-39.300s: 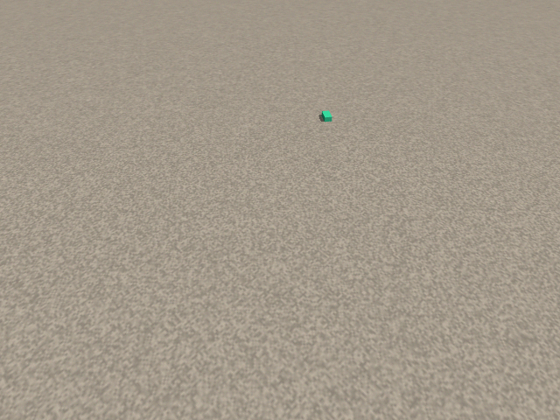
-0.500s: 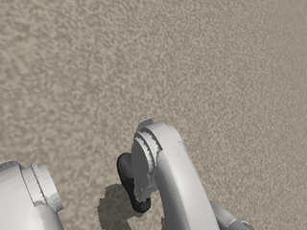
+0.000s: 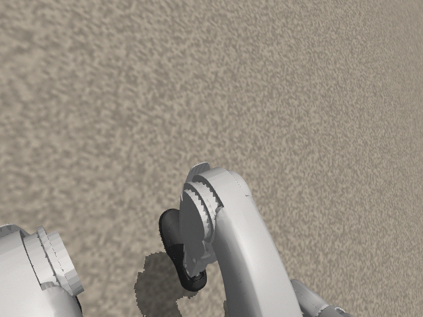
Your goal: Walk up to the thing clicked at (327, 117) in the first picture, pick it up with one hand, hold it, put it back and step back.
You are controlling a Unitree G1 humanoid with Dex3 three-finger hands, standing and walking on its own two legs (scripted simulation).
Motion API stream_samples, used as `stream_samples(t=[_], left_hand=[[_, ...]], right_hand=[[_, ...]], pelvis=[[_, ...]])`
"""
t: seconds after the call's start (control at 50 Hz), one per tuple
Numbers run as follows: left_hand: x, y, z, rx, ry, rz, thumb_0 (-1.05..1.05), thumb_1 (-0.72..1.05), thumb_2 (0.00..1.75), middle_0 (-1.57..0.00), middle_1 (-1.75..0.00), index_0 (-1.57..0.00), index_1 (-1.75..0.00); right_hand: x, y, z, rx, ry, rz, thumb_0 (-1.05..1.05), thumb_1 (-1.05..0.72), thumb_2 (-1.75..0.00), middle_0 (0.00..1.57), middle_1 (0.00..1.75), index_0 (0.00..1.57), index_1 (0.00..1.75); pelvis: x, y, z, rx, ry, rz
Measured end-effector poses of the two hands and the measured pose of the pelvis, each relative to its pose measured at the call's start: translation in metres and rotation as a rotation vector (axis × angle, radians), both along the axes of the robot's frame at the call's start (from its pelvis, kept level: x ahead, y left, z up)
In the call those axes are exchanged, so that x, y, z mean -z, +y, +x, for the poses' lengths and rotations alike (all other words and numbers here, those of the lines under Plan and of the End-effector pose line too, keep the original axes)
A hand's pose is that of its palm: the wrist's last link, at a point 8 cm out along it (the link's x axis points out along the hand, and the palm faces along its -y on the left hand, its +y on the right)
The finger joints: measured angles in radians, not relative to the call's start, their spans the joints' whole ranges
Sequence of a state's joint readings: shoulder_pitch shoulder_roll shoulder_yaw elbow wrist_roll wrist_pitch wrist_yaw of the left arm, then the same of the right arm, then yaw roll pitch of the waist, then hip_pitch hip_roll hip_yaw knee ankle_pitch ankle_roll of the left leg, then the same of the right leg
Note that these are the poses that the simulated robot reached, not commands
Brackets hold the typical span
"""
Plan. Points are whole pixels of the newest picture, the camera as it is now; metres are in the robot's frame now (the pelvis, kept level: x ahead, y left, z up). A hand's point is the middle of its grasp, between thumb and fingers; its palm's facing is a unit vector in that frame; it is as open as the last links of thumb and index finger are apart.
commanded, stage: close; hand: left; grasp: from above
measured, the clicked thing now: out of the picture +0.43 +0.44 -0.28
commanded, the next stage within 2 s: settle in 1.10 s
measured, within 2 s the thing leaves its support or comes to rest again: neither
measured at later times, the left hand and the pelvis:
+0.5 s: hand out of the picture +0.42 +0.42 -0.24, palm faces -0.35 -0.25 -0.90, open 9.8 cm; pelvis +0.00 +0.00 +0.00, yaw +0 degrees
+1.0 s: hand out of the picture +0.42 +0.42 -0.24, palm faces -0.36 -0.25 -0.90, open 7.9 cm; pelvis +0.00 +0.00 +0.00, yaw +0 degrees
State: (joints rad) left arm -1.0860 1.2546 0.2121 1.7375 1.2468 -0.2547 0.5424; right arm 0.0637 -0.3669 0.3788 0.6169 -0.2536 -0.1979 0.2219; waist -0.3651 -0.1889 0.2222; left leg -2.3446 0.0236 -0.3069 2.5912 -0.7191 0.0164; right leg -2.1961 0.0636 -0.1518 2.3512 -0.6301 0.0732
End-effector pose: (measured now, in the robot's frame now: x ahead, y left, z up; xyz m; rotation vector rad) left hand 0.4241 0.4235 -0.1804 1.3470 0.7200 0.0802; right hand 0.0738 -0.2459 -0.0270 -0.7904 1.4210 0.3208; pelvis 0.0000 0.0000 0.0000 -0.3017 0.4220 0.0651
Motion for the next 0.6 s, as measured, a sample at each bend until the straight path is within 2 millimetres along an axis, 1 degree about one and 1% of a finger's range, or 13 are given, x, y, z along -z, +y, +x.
stream_samples(t=[0.1,0.28,0.48,0.6], left_hand=[[-0.0017,0.0024,-0.0032,-0.009,0.024,0.011,0.00,-0.08,0.62,-0.37,-0.79,-0.41,-0.76],[0.0048,0.0009,-0.0060,0.008,0.029,-0.016,0.00,0.03,0.54,-0.46,-0.71,-0.50,-0.67],[-0.0010,0.0044,-0.0027,0.007,0.004,0.000,0.00,0.13,0.46,-0.55,-0.62,-0.58,-0.58],[-0.0024,0.0068,-0.0036,-0.006,0.022,0.009,0.00,0.20,0.40,-0.60,-0.57,-0.64,-0.53]], right_hand=[[0.0010,-0.0018,-0.0011,0.000,-0.005,0.001,0.00,-0.88,-0.89,0.20,0.30,0.20,0.30],[0.0013,0.0007,-0.0023,-0.004,0.009,0.000,0.00,-0.88,-0.89,0.20,0.30,0.20,0.30],[0.0015,0.0011,0.0043,-0.011,-0.003,-0.001,0.00,-0.88,-0.89,0.20,0.30,0.20,0.30],[0.0038,0.0006,0.0039,-0.010,-0.003,0.007,0.00,-0.88,-0.89,0.20,0.30,0.20,0.30]], pelvis=[[0.0004,0.0000,-0.0013,0.000,-0.001,0.001],[-0.0004,0.0005,-0.0019,0.000,-0.006,0.002],[0.0000,0.0008,0.0003,-0.001,0.000,-0.002],[0.0004,0.0012,-0.0008,-0.001,0.000,-0.001]])
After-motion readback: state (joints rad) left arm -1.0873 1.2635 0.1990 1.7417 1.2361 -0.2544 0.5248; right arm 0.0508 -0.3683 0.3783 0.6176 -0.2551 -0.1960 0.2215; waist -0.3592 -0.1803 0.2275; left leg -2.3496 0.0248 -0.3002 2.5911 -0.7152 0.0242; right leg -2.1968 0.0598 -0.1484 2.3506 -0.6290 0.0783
